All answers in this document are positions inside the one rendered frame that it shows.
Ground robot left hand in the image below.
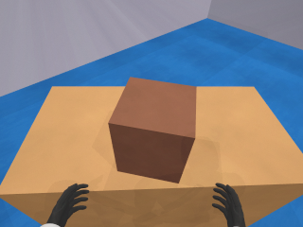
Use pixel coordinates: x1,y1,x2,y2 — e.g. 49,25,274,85
46,183,90,227

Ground robot right hand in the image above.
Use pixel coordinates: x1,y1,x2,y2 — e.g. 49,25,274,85
212,183,246,227

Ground carton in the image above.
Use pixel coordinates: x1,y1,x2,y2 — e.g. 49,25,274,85
108,77,197,183

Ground pedestal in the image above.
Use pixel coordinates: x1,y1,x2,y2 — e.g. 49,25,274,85
0,86,303,227

